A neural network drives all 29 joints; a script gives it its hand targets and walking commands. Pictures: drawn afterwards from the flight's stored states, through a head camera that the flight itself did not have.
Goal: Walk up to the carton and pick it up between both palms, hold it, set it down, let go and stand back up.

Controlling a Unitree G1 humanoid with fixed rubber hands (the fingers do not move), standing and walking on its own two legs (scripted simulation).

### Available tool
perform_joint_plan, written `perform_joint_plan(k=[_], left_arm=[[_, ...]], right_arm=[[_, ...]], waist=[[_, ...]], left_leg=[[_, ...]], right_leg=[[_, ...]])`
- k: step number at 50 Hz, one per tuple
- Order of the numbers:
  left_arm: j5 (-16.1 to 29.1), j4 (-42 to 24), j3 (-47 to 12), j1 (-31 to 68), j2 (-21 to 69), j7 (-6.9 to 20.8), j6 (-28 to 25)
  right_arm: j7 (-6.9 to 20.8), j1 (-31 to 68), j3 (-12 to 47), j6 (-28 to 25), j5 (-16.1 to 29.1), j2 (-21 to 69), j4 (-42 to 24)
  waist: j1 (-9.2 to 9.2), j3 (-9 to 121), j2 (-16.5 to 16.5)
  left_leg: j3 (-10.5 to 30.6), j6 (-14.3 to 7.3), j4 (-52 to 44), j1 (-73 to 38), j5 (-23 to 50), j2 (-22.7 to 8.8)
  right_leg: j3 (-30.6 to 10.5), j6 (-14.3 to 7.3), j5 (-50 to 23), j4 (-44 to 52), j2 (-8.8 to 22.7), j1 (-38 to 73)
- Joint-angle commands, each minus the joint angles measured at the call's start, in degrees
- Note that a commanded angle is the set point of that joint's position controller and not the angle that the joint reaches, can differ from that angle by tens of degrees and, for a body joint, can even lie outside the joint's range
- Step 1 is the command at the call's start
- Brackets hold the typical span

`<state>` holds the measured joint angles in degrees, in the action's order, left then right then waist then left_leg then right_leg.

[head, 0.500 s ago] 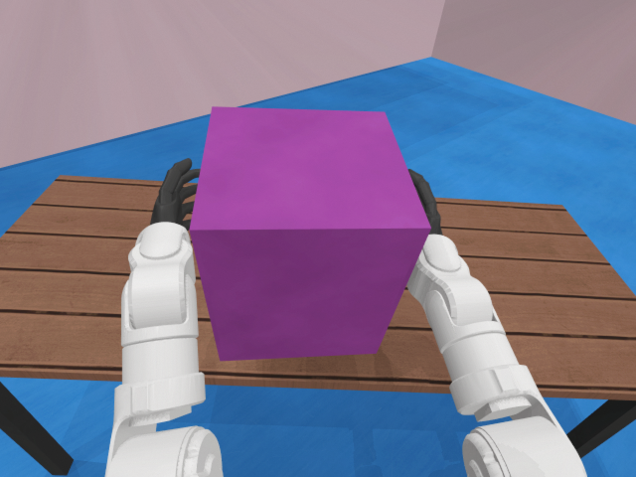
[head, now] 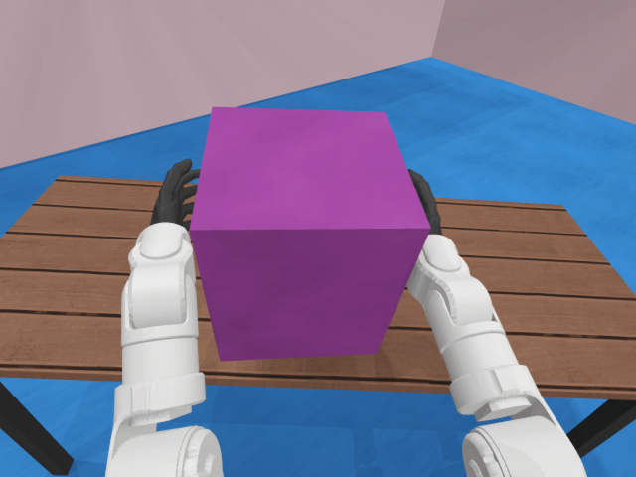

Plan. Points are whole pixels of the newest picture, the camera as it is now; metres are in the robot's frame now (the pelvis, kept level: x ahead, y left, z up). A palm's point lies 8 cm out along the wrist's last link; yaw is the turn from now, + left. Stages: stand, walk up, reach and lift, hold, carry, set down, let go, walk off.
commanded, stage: hold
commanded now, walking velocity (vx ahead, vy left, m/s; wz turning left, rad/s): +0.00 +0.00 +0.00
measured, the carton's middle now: (300, 239) +0.37 +0.01 +0.15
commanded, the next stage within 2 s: set down in 0.44 s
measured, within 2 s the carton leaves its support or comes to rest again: neither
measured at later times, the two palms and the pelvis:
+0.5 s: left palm (170, 225) +0.36 +0.16 +0.18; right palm (422, 232) +0.35 -0.14 +0.17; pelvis +0.00 +0.00 +0.00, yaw +0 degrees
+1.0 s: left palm (180, 236) +0.39 +0.16 +0.15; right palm (410, 253) +0.37 -0.14 +0.13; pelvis +0.02 +0.00 +0.00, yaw +0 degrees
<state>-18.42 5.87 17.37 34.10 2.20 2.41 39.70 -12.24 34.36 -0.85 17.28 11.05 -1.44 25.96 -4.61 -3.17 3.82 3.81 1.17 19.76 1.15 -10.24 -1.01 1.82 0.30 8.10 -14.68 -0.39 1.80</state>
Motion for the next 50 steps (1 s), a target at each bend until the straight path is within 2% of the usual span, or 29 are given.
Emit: perform_joint_plan(k=[1, 22, 23, 25, 29, 34, 37, 40, 45, 50], left_arm=[[8.5, -3.2, -29.8, 30.5, 31.6, 7.9, -2.4], [8.4, -3.3, -29.8, 30.5, 31.5, 7.9, -2.5], [8.6, -4.8, -29.5, 31.0, 30.4, 8.1, -2.9], [8.4, -4.6, -29.2, 31.5, 30.0, 8.3, -3.5], [6.7, -1.6, -26.9, 30.9, 29.0, 9.3, -6.1], [3.0, 5.7, -21.9, 27.7, 27.4, 11.5, -11.7], [2.2, 8.8, -20.2, 26.4, 27.0, 11.9, -14.0], [2.8, 9.3, -21.4, 25.9, 27.7, 11.2, -15.6], [5.0, 7.2, -26.7, 26.1, 29.7, 9.0, -18.6], [5.8, 6.0, -29.1, 26.0, 30.1, 7.4, -20.7]], right_arm=[[5.8, 45.4, 21.7, -4.0, 3.5, 30.6, -18.0], [5.8, 45.1, 21.6, -4.0, 3.5, 30.5, -17.8], [5.9, 46.0, 22.3, -4.3, 4.0, 30.9, -20.2], [6.1, 46.3, 22.1, -4.6, 3.4, 30.7, -19.8], [6.9, 44.9, 18.8, -8.1, -0.4, 29.8, -17.0], [9.0, 40.1, 12.1, -16.6, -8.5, 27.3, -9.9], [9.7, 38.1, 9.7, -20.4, -11.5, 26.0, -6.9], [9.7, 38.6, 10.1, -23.5, -12.2, 25.4, -7.4], [9.0, 40.3, 14.2, -27.0, -10.7, 25.9, -10.4], [8.5, 38.5, 16.9, -27.5, -9.4, 26.8, -10.0]], waist=[[-0.60, 21.6, -5.2], [-0.66, 21.5, -5.3], [0.17, 23.2, -4.7], [0.11, 23.2, -4.6], [0.25, 20.9, -4.9], [0.67, 15.3, -4.9], [1.13, 12.9, -4.2], [1.40, 15.2, -4.0], [1.23, 22.4, -4.1], [1.38, 25.3, -4.5]], left_leg=[[-5.0, 0.6, -1.3, -4.6, 14.8, 3.2], [-5.0, 0.6, -1.3, -4.7, 14.8, 3.2], [-5.6, 0.1, -1.1, -4.5, 14.9, 3.7], [-5.7, 0.0, -1.3, -4.3, 14.4, 3.8], [-6.4, -0.1, -2.8, -3.9, 10.8, 3.7], [-7.9, -0.2, -5.5, -2.6, 5.4, 3.2], [-8.6, -0.4, -6.5, -1.2, 3.6, 2.8], [-8.7, 0.1, -5.2, -2.5, 8.3, 2.5], [-7.7, 1.2, -1.4, -6.4, 19.6, 2.4], [-6.9, 1.8, -0.2, -6.5, 23.1, 2.6]], right_leg=[[3.0, 1.4, -8.4, 0.7, -2.9, 5.1], [3.0, 1.4, -8.3, 0.7, -2.9, 5.0], [3.2, 2.0, -10.0, 0.3, -3.1, 6.6], [3.4, 2.3, -10.9, -0.1, -3.0, 7.0], [4.1, 2.1, -7.8, 0.5, -2.4, 6.2], [5.7, 1.6, -2.9, 1.7, -1.5, 6.1], [6.3, 1.4, -0.8, 2.0, -1.2, 6.1], [6.7, 1.3, -3.8, 1.7, -1.5, 6.4], [6.8, 1.3, -13.3, 0.6, -2.2, 7.8], [6.0, 1.6, -18.7, -0.2, -2.2, 9.3]])
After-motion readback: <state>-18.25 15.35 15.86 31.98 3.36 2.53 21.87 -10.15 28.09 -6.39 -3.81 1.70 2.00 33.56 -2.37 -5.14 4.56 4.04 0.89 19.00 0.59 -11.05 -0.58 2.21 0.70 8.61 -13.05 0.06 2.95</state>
